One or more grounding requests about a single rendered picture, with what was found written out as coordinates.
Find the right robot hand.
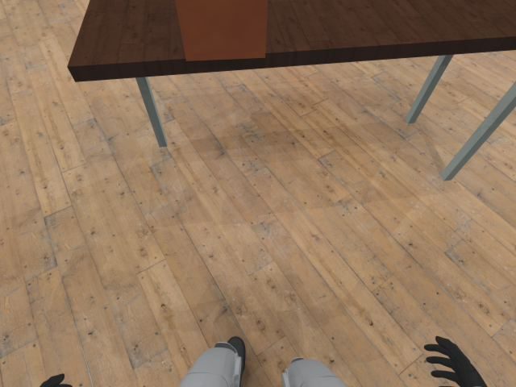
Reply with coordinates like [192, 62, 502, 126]
[424, 336, 488, 387]

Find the table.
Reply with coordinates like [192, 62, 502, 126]
[67, 0, 516, 181]

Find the robot left thigh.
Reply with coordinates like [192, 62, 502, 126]
[178, 347, 242, 387]

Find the carton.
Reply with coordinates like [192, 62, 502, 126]
[175, 0, 268, 61]

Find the robot left foot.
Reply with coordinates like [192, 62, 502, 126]
[227, 336, 246, 387]

